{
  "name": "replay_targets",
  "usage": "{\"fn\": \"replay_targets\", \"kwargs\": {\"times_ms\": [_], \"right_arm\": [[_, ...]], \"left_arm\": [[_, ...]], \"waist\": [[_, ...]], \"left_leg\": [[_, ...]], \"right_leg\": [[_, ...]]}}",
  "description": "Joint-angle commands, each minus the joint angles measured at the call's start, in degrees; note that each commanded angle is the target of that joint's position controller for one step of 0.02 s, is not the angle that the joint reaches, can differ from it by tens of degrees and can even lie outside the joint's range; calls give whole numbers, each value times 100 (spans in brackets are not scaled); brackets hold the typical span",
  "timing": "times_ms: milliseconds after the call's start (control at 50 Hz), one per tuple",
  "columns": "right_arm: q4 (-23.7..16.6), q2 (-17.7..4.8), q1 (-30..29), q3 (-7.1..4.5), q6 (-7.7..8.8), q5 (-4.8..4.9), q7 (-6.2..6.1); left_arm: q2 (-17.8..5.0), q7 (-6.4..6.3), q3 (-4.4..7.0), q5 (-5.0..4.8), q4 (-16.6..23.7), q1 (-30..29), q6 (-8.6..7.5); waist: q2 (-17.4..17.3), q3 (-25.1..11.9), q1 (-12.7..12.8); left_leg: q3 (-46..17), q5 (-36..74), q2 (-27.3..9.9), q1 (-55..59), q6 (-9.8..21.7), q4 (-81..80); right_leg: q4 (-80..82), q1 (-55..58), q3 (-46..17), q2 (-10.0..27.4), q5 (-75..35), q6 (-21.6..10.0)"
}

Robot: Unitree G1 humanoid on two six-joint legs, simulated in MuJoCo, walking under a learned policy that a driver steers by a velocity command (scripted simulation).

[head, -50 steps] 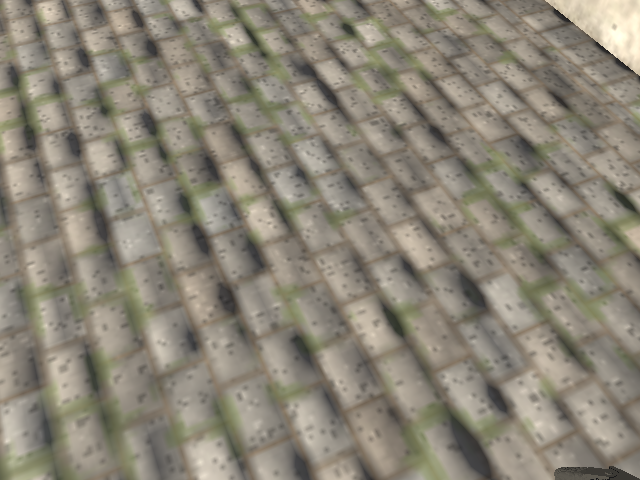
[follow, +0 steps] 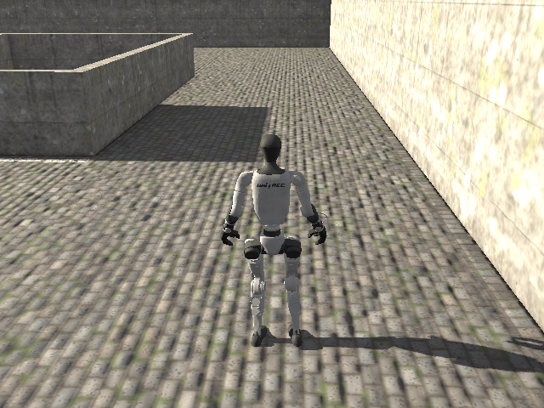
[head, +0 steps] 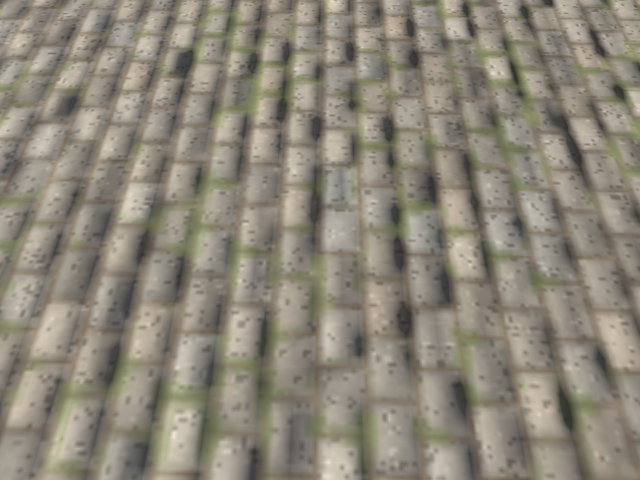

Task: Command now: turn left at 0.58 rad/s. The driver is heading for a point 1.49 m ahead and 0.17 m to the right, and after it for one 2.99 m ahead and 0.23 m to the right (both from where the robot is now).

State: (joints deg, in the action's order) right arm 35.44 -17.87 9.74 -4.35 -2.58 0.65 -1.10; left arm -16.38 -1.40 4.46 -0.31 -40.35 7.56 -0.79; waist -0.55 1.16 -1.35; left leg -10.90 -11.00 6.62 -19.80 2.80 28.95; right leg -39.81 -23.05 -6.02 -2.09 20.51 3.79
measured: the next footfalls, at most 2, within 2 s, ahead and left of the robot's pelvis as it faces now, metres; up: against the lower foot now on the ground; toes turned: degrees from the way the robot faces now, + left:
right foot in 0.06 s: +0.06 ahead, -0.13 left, +0.00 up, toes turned +8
left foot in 0.42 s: -0.01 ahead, +0.13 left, +0.00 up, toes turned +7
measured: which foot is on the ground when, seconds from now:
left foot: down 0.00-0.06, up 0.08-0.40, down 0.42-0.82, up 0.84-1.00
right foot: up 0.00-0.04, down 0.06-0.42, up 0.44-0.80, down 0.82-1.00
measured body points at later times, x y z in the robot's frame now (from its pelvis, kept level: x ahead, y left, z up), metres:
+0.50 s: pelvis -0.01 +0.01 +0.00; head +0.00 +0.02 +0.45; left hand +0.07 +0.29 -0.12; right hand +0.18 -0.22 -0.10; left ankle -0.04 +0.12 -0.74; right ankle +0.02 -0.14 -0.74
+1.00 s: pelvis +0.11 -0.03 +0.01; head +0.13 -0.05 +0.46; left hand +0.12 +0.25 -0.10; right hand +0.29 -0.27 -0.10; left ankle +0.10 +0.14 -0.65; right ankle +0.10 -0.11 -0.74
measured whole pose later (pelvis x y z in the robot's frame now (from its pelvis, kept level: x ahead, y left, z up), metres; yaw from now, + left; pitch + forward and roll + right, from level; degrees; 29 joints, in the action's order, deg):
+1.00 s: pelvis +0.11 -0.03 +0.01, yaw +10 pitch +1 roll +1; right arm 39.7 -17.6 15.1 -3.6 3.4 0.9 0.6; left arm -14.8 1.5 1.5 0.3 -44.6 21.0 -5.0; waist -2.4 -0.3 1.8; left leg -1.3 -13.1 -3.4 -31.5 1.2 61.1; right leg -21.3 -8.5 1.6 -1.9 14.1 -3.9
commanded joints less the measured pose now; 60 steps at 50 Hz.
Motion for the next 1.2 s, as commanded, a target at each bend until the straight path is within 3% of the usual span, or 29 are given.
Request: {"fn": "replay_targets", "kwargs": {"times_ms": [20, 40, 60, 80, 100, 120, 160, 180, 300, 360, 400, 420, 440, 460, 480, 500, 540, 580, 640, 680, 760, 800, 820, 840, 860, 880, 940, 1060, 1200], "right_arm": [[-454, -949, -257, -273, 19, 60, -11], [-474, -911, -327, -261, -4, 105, -28], [-488, -751, -216, -217, -5, 104, -45], [-515, -447, 29, -138, 9, 65, -30], [-621, -790, -36, -260, 79, 72, -22], [-481, -1151, 129, -382, 105, -15, -17], [-181, -944, 337, -377, 20, 2, -35], [-159, -787, 344, -328, -20, -1, -36], [-360, -192, -159, -38, 7, -17, 25], [-283, -300, -35, -60, 18, 17, 65], [-115, -300, 283, -61, 37, -33, 84], [-170, -513, 350, -75, 44, -80, 50], [-232, -988, 425, -151, 20, -137, -20], [-158, -595, 67, -28, 69, -218, 39], [-245, -284, -165, 45, 136, -210, 82], [-153, -378, 32, 8, 167, -195, 75], [-2, -904, 547, -123, 206, -103, 45], [127, -797, 935, -89, 318, -88, -7], [105, -622, 826, -56, 431, 14, -32], [58, -689, 645, -82, 437, 17, 13], [93, -779, 562, -108, 430, 119, 136], [137, -516, 593, -14, 450, 48, 160], [73, -134, 470, 108, 492, -31, 176], [-282, 30, 481, 159, 610, 8, 132], [-267, -458, 449, 25, 691, 142, 92], [-226, -657, 350, -42, 720, 205, 110], [-30, -479, 330, -45, 723, 20, 148], [-124, -140, -223, 51, 697, -28, 186], [-458, -2, -1453, 156, 833, 68, 430]], "left_arm": [[-553, 66, 173, -34, 389, 97, -176], [-568, 80, 197, -25, 321, 284, -196], [-796, 65, 265, 33, 294, 431, -193], [-1216, 19, 333, 144, 388, 325, -137], [-1284, 51, 352, 333, 380, 307, -125], [-959, 37, 255, 280, 513, 69, -148], [-631, -6, 143, 116, 579, -269, -119], [-595, -15, 110, 51, 565, -259, -105], [-754, -18, 110, 78, 425, 8, 32], [-891, 30, 124, -12, 335, 142, 77], [-729, 47, 44, -99, 221, 288, 56], [-590, 76, -20, -10, 159, 509, -12], [-304, 148, -128, 248, 231, 677, -103], [-232, 102, -160, 203, 313, 364, -116], [-439, 72, -126, 177, 244, 227, -97], [-471, 67, -107, 141, 231, 19, -88], [-617, 40, -39, 26, 304, -181, -72], [-667, 105, 11, -127, 404, -315, -182], [-536, 236, -6, -124, 323, -230, -363], [-353, 329, -86, -84, 273, -226, -432], [-451, 401, -82, -98, 94, 282, -431], [-598, 328, -1, -119, -158, 1072, -401], [-917, 255, 79, -98, -228, 1668, -418], [-1738, 271, 251, -7, -207, 2065, -428], [-1416, 297, 163, 40, -164, 1868, -475], [-1090, 290, 56, 21, -106, 1546, -506], [-776, 275, -64, 86, 3, 1087, -507], [-762, 189, -85, 17, -186, 1360, -467], [-903, 126, -58, -59, -548, 1900, -340]], "waist": [[-883, -662, 147], [-835, -672, 283], [-558, -789, 269], [768, -783, 16], [1748, -536, 34], [1151, -496, -7], [694, -376, -107], [707, -304, -35], [1145, -546, 267], [1234, -540, 285], [1017, -462, 93], [636, -652, 166], [-727, -919, 418], [-1298, -753, 369], [-896, -582, 304], [-916, -491, 100], [-1218, 220, -203], [-1286, 554, -309], [-767, 388, -207], [-659, 216, -156], [-583, 4, 171], [-398, -153, 536], [311, -289, 789], [1821, -540, 783], [1322, -305, 729], [1043, 173, 577], [588, 284, 310], [412, 265, 402], [415, 596, 728]], "left_leg": [[-1969, 835, -1375, 809, 867, -619], [-1901, 768, -1212, 647, 702, -460], [-1675, 133, -958, 191, 428, -88], [-728, -1474, -286, -706, 57, 1095], [124, -2640, 165, -1429, -244, 2401], [41, -2363, -203, -1423, -447, 3393], [144, -1738, -229, -1413, -658, 4006], [157, -1548, -213, -1516, -743, 4180], [814, -1584, -561, -505, -837, 1959], [1132, -1102, -525, 204, -719, 632], [1161, 225, -475, 1112, -443, -992], [562, 1017, -925, 1848, -256, -963], [-458, 2612, -1951, 2347, 141, -609], [-638, 1750, -2184, 1195, 736, -764], [-382, 140, -1733, 1056, 631, -935], [-391, -1191, -1543, 1095, 507, -1081], [-1180, -2860, -1924, 950, 791, -1678], [-1806, -2729, -2346, 1322, 1086, -1920], [-1462, -2058, -2246, 1808, 1039, -1932], [-884, -1337, -1967, 1505, 950, -1886], [-335, -1084, -1761, 491, 825, -1539], [-116, -1271, -1525, -194, 556, -868], [428, -1200, -1040, -796, 180, 619], [1025, -2036, -412, -2139, -191, 2655], [517, -2175, -612, -2680, -182, 3634], [477, -1593, -897, -3020, -72, 3883], [605, -359, -1279, -2601, -58, 3451], [927, 926, -1231, -2423, -395, 2050], [1150, 1626, -951, -1946, -257, 315]], "right_leg": [[982, 350, 90, -88, -280, -145], [1688, 826, 161, -43, -840, -228], [1941, 1509, -176, 510, -1265, -423], [2149, 2016, -1334, 1708, -1938, -999], [2342, 1584, -2382, 2501, -2702, -1883], [2272, 1424, -2124, 2515, -2696, -2021], [2088, 1366, -1122, 1754, -2352, -1555], [2051, 1405, -941, 1678, -2563, -1555], [1899, 1643, -286, 1454, -2898, -1623], [1745, 1516, -382, 1524, -2862, -1633], [1542, 1143, -263, 1363, -2582, -1284], [1335, 700, -128, 1199, -1982, -855], [579, 134, 429, 666, -489, -387], [957, 464, 496, 578, 257, -171], [948, 729, 637, 520, -149, -77], [699, 533, 871, 294, -186, -58], [-39, -323, 907, 187, 405, -143], [-1078, -1339, 481, 444, 1047, -391], [-882, -1638, 437, 650, 623, -611], [-262, -927, 660, 531, 220, -607], [870, 915, 984, 209, -937, -552], [1035, 2076, 898, 177, -846, -617], [1585, 2721, -236, 985, -278, -894], [2621, 3273, -2887, 2366, 1297, -1802], [3051, 2974, -3750, 2580, 2388, -2131], [3015, 2717, -3189, 2418, 2310, -1967], [3058, 2159, -1624, 1673, 363, -1560], [3254, 2101, -291, 1284, -2043, -1511], [3162, 2403, 51, 1470, -2404, -1468]]}}
Velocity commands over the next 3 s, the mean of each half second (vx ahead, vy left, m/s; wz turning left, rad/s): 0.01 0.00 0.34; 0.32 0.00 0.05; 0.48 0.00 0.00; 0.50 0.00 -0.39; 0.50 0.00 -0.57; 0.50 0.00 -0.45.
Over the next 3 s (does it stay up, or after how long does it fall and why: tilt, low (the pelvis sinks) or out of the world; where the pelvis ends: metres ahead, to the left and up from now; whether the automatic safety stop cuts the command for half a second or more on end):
stays up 1.17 -0.13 -0.01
